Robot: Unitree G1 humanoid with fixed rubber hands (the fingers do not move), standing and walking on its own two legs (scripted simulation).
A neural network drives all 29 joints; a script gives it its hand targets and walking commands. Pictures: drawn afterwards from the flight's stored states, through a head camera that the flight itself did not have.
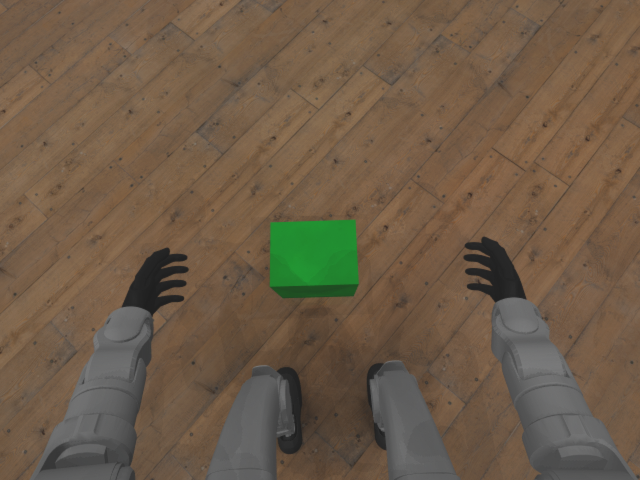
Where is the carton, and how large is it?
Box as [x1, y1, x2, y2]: [270, 220, 358, 297]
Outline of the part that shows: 355,220 270,222 270,286 282,297 353,295 358,284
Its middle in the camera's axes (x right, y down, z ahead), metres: -0.02 +0.06 +0.98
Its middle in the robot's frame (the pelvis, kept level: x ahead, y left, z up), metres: +0.47 +0.05 -0.57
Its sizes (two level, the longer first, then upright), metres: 0.199 0.151 0.229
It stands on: the floor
